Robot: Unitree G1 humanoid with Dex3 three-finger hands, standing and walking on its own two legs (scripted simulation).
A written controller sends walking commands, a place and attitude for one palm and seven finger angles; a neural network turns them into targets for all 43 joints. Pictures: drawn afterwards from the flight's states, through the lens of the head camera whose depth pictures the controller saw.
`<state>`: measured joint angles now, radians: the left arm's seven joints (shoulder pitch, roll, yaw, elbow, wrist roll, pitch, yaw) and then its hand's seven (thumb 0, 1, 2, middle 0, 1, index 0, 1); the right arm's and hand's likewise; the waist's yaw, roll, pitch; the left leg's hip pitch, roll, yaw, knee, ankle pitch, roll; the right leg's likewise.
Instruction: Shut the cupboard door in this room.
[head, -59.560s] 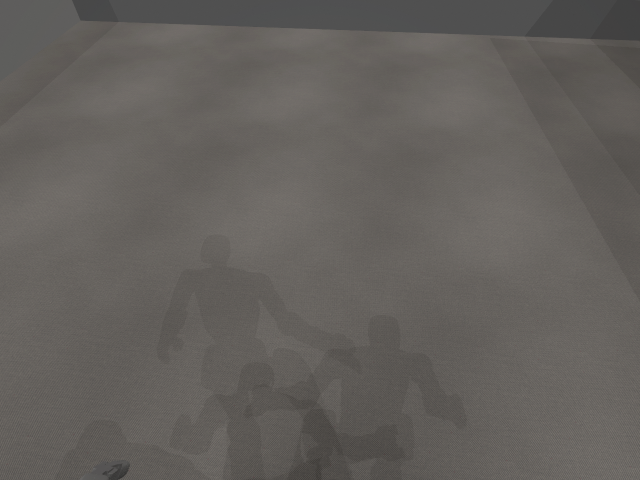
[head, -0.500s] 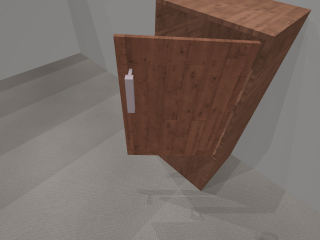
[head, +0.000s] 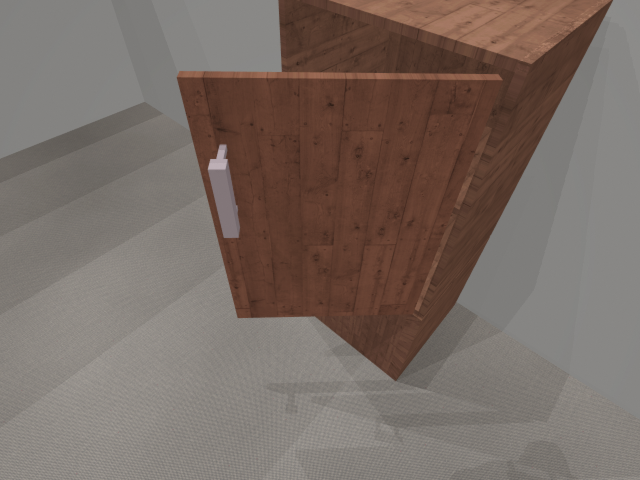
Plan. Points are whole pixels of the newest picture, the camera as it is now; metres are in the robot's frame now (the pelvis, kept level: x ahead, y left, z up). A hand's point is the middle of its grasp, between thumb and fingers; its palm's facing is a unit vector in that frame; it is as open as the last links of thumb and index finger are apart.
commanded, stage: shuffle to correct the standing spot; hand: left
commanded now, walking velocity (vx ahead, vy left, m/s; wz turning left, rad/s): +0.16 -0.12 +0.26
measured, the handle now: (227, 192) +0.51 +0.17 +0.08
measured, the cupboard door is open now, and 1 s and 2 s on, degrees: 44 44 44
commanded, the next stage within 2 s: come to a stop and stand still in 0.42 s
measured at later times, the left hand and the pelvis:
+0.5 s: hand out of the picture +0.10 +0.15 -0.18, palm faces +0.06 -0.99 -0.13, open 7.3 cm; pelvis +0.09 -0.02 +0.00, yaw +2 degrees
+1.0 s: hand (235, 477) +0.17 +0.13 -0.19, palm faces +0.12 -0.98 -0.16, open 7.3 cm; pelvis +0.10 -0.05 -0.01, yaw +3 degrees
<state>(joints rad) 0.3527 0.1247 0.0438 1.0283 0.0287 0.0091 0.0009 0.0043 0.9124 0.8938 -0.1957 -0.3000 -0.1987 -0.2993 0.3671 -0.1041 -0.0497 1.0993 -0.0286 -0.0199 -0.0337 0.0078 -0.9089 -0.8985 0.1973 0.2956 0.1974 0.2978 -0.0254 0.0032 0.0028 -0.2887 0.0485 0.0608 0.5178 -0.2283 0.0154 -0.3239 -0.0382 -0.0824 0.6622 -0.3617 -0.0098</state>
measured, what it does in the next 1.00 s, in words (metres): walks ahead: right foot, then left foot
